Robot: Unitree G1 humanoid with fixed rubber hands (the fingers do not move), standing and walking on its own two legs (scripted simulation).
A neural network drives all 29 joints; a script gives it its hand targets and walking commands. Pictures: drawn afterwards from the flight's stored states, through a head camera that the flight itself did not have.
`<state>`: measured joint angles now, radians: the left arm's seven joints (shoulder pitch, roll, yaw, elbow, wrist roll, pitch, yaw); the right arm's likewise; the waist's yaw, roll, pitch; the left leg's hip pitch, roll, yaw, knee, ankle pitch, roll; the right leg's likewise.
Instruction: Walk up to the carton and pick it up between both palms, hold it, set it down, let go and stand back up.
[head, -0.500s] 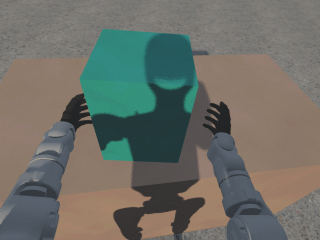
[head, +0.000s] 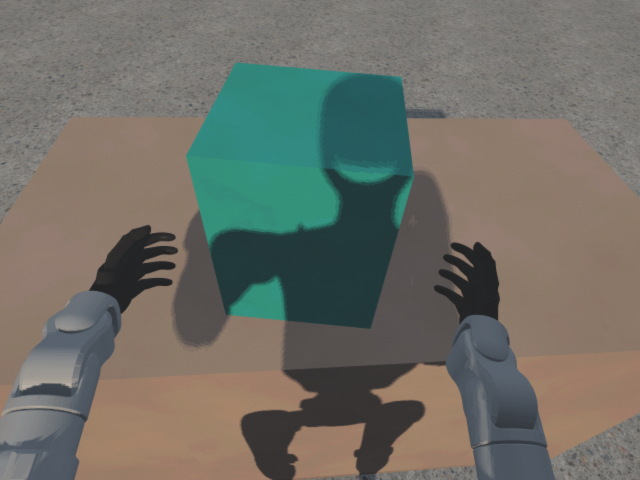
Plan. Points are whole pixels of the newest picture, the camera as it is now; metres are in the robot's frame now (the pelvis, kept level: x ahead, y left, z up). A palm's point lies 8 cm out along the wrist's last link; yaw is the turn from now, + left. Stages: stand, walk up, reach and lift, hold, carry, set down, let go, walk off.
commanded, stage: set down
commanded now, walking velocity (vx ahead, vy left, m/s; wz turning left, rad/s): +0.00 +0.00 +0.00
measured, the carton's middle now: (307, 204) +0.47 -0.01 +0.09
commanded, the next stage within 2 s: none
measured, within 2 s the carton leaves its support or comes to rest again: neither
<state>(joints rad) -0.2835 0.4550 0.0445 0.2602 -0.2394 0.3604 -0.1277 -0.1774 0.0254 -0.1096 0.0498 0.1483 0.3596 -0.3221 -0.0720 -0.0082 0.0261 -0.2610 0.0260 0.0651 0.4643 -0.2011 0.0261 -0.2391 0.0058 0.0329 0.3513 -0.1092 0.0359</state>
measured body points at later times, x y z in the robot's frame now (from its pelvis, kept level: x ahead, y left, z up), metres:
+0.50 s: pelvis +0.01 -0.01 +0.00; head +0.03 +0.01 +0.45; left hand +0.26 +0.24 +0.06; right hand +0.22 -0.20 +0.07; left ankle +0.03 +0.10 -0.74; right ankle +0.05 -0.14 -0.74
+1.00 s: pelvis +0.02 -0.01 +0.00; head +0.05 +0.00 +0.45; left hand +0.25 +0.24 +0.04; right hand +0.22 -0.21 +0.05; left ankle +0.03 +0.10 -0.74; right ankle +0.05 -0.14 -0.74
